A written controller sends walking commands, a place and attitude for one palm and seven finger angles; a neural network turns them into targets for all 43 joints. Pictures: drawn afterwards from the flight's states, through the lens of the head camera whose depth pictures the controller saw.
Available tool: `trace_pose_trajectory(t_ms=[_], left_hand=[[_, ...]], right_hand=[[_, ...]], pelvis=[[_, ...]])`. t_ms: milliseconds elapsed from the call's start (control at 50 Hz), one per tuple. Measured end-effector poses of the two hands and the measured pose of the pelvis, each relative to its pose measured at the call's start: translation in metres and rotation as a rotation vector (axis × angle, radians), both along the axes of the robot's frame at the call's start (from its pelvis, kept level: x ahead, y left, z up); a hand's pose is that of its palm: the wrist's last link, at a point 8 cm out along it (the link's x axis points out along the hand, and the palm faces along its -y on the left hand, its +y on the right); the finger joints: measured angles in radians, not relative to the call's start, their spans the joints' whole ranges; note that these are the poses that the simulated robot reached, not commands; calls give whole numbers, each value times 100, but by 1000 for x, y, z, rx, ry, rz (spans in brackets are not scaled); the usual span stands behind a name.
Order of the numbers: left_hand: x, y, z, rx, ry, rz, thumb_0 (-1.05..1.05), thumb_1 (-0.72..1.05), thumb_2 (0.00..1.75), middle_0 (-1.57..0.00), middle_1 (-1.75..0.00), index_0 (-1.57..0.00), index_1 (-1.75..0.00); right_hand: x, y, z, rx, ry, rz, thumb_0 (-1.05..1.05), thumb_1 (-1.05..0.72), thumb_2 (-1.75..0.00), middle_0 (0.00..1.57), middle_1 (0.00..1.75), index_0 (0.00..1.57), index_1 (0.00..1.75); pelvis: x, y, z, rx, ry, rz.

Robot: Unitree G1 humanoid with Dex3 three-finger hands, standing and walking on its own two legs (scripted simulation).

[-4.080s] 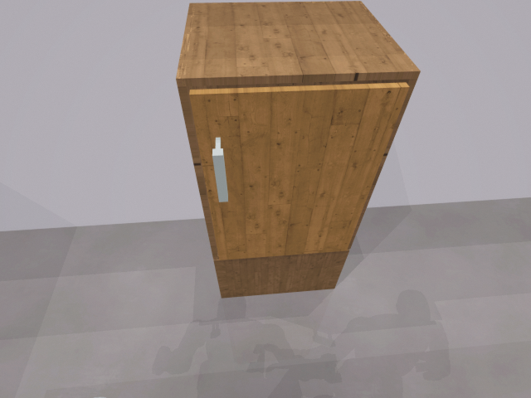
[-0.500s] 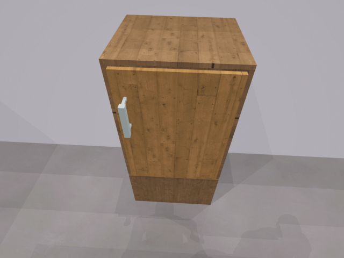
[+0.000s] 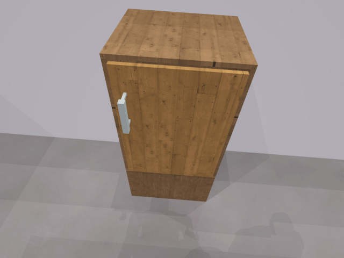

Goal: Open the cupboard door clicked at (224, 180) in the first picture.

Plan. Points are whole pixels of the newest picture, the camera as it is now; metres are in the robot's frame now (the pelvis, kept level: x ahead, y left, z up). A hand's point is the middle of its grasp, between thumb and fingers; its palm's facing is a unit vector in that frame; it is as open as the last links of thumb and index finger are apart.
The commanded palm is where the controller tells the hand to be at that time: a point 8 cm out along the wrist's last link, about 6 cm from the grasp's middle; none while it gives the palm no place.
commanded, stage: look again from close up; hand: left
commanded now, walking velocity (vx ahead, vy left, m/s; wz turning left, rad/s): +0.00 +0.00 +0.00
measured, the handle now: (125, 113) +0.56 +0.20 -0.02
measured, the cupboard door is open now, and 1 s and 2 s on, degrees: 0 0 0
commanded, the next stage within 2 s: raise the hand with hooked fingers in 0.26 s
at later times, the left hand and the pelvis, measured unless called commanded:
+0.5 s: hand out of the picture +0.11 +0.20 -0.09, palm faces +0.26 -0.94 -0.20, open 7.3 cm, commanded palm +0.11 +0.22 -0.07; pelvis +0.00 +0.00 -0.01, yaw +2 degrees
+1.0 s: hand (91, 239) +0.17 +0.20 -0.05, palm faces +0.03 -1.00 -0.08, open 9.9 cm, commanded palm +0.16 +0.25 -0.05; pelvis -0.01 -0.03 -0.11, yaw +3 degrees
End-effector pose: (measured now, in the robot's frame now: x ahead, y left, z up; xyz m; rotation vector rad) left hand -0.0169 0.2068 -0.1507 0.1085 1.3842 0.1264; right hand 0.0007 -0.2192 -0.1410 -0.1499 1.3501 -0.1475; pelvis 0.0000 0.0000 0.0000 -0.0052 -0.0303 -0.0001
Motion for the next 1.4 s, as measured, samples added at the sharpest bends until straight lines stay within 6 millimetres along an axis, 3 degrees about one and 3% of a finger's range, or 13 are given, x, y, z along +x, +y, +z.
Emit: trace_pose_trajectory(t_ms=[380, 420, 480, 540, 620, 660, 720, 800, 860, 940, 1080, 1240, 1400], left_hand=[[1, 6, 2, 16, 0, -3, 1, 91, 90, -20, -30, -20, -29], [23, 17, 19, 52, -130, 81, 3, 93, 90, -20, -30, -20, -30], [78, 37, 68, 139, -504, 121, 5, 95, 89, -20, -31, -20, -31], [138, 38, 113, 136, -864, 88, 4, 91, 88, -20, -34, -20, -33], [191, 19, 137, 0, -1268, -4, 3, 82, 85, -20, -38, -20, -37], [198, 9, 133, -78, -1389, -83, 2, 77, 83, -20, -40, -20, -40], [189, 4, 110, -139, -1408, -164, 1, 70, 80, -21, -45, -21, -44], [159, 18, 78, -124, -1278, -82, 1, 59, 77, -22, -50, -22, -50], [142, 33, 80, -39, -1261, -35, 2, 52, 74, -23, -55, -23, -54], [146, 42, 100, 17, -1355, -82, 2, 42, 70, -23, -61, -23, -60], [193, 48, 101, -93, -1308, -180, 1, 26, 63, -24, -71, -24, -71], [210, 64, 118, -59, -1303, -144, 1, 8, 55, -26, -83, -26, -83], [216, 76, 116, -65, -1314, -161, 1, -11, 47, -27, -95, -27, -95]], right_hand=[[-10, 9, -2, 17, 31, -8, 1, -92, -90, 20, 29, 20, 30], [-3, 3, 2, -11, -54, -6, 1, -93, -90, 20, 29, 20, 30], [26, -10, 10, -52, -278, -12, 2, -93, -90, 20, 30, 20, 30], [66, -24, 17, -81, -475, 35, 2, -93, -90, 20, 30, 20, 30], [123, -41, 29, -115, -690, 114, 2, -92, -90, 20, 30, 20, 30], [149, -47, 36, -126, -775, 149, 2, -92, -90, 20, 29, 20, 30], [184, -51, 42, -140, -868, 190, 1, -91, -90, 20, 29, 20, 30], [218, -44, 41, -138, -913, 232, 1, -91, -90, 20, 29, 20, 30], [230, -32, 30, -118, -895, 269, 1, -91, -90, 20, 29, 20, 30], [229, -15, 3, -66, -827, 310, 1, -91, -90, 20, 29, 20, 30], [189, -4, -35, 5, -673, 227, 1, -90, -90, 20, 30, 21, 30], [146, -27, -27, -60, -585, 127, 1, -90, -90, 20, 30, 21, 30], [147, -45, -9, -146, -598, 143, 1, -91, -90, 20, 30, 20, 30]], pelvis=[[-1, 3, 1, -4, 2, -1], [-2, 3, -1, -2, -2, 3], [-2, 3, -7, 6, 13, 24], [-8, 4, -17, 0, 49, 50], [-16, -2, -41, 3, 147, 38], [-18, -6, -56, 2, 183, 28], [-17, -13, -77, 4, 222, 21], [-13, -20, -93, -12, 244, 31], [-11, -24, -98, -34, 259, 46], [-11, -27, -104, -63, 281, 67], [-11, -25, -102, -65, 306, 56], [-3, -16, -87, -46, 305, 38], [-3, -8, -83, -47, 298, 38]])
